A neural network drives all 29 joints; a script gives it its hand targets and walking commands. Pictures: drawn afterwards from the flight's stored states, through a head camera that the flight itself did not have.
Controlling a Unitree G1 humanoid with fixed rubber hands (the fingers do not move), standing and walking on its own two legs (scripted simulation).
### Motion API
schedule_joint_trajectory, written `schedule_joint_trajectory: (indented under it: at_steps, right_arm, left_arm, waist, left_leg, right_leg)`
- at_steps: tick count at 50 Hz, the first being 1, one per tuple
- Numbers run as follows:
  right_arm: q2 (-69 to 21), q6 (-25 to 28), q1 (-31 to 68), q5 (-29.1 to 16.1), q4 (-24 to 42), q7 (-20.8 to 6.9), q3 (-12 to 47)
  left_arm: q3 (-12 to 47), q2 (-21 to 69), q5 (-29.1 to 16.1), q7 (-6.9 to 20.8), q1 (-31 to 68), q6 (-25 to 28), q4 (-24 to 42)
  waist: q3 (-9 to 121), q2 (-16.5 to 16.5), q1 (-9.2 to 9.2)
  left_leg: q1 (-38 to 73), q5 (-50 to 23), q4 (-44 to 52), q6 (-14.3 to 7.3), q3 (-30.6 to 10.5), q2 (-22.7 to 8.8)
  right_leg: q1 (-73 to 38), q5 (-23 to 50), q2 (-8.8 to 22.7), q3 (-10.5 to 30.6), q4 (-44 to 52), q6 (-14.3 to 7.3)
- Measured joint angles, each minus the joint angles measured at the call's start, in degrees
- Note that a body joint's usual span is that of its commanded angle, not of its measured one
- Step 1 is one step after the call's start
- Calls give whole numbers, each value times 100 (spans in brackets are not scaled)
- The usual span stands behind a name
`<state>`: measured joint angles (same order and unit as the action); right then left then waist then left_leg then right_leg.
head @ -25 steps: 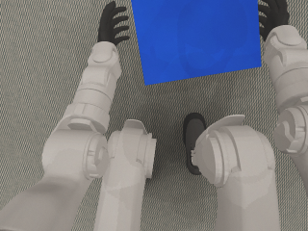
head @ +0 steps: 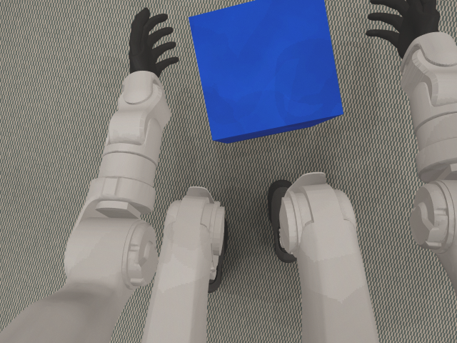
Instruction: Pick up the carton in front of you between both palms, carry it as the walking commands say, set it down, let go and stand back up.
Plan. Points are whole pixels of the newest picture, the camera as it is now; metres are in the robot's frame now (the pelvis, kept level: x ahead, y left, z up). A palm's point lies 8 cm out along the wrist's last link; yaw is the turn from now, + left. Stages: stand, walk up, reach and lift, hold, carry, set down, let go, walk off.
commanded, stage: set down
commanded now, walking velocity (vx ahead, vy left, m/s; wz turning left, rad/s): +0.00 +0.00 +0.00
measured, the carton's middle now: (262, 83) +0.51 -0.08 -0.30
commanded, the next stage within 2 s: let go in 0.74 s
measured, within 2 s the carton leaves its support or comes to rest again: neither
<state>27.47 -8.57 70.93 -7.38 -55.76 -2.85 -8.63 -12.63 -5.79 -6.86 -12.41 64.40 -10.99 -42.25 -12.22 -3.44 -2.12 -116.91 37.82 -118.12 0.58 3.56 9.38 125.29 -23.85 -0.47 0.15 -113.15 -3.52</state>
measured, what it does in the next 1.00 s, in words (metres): rises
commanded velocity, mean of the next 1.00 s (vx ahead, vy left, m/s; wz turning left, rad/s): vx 0.00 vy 0.00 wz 0.00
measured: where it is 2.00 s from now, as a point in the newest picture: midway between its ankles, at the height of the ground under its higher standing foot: (247, 250)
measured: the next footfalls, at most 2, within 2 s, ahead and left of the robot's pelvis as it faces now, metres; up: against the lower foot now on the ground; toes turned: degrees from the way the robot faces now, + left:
none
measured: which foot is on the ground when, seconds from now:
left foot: down 0.00-1.00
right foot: down 0.00-1.00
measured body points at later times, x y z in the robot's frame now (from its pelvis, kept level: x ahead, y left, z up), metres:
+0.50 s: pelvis +0.03 +0.00 +0.13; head +0.33 -0.06 +0.46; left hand +0.52 +0.11 +0.02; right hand +0.51 -0.30 +0.01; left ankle +0.09 +0.10 -0.39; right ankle +0.15 -0.10 -0.39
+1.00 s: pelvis +0.08 -0.03 +0.26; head +0.34 -0.07 +0.63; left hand +0.49 +0.12 +0.14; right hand +0.47 -0.30 +0.13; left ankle +0.09 +0.10 -0.39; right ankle +0.15 -0.10 -0.39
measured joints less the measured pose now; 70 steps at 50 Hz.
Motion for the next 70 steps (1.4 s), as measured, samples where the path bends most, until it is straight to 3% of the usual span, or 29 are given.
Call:
schedule_joint_trajectory:
  at_steps: [9,14,22,31,42,49,55,70]
  right_arm:
    - [-132,162,-435,213,-112,-115,-169]
    - [-287,186,-950,378,325,-151,-326]
    - [-389,-10,-1562,496,1042,-335,-566]
    - [-371,-30,-1379,557,648,-539,-561]
    - [-724,222,-1690,999,383,-327,-608]
    - [-1080,359,-2893,1248,973,-82,-524]
    - [-1302,469,-4303,1114,1741,126,-273]
    - [-1487,940,-7062,730,2499,129,261]
  left_arm:
    - [-423,139,507,232,-144,275,-492]
    - [-315,209,443,316,-808,343,13]
    - [-36,195,253,340,-1563,134,880]
    - [-213,258,445,360,-1466,44,643]
    - [-453,269,685,688,-1872,405,298]
    - [-126,156,988,969,-2913,641,538]
    - [259,-62,1121,1263,-4079,772,871]
    - [862,-353,755,1522,-6610,1209,1305]
  waist:
    - [1020,210,107]
    - [1308,246,198]
    - [1395,278,179]
    - [1469,297,257]
    - [1563,341,351]
    - [1582,331,246]
    - [1506,321,230]
    - [1329,233,366]
  left_leg:
    - [379,80,898,-25,-43,-104]
    - [626,18,1403,-35,-63,-94]
    - [1317,-267,2317,-40,-215,-110]
    - [2257,-704,3531,-25,-278,-237]
    - [3429,-1125,5015,47,-445,-334]
    - [4400,-1288,5893,69,-635,-402]
    - [5517,-1389,6623,10,-696,-473]
    - [8558,-1753,8304,-230,-752,-510]
  right_leg:
    - [-315,-123,-165,97,785,47]
    - [-567,-140,-174,157,1212,62]
    - [-1339,49,-182,137,2131,77]
    - [-2315,464,-295,218,3358,98]
    - [-3497,793,-346,216,4762,14]
    - [-4498,895,-367,118,5618,-51]
    - [-5617,953,-408,129,6314,-47]
    - [-8704,1219,-366,247,7981,145]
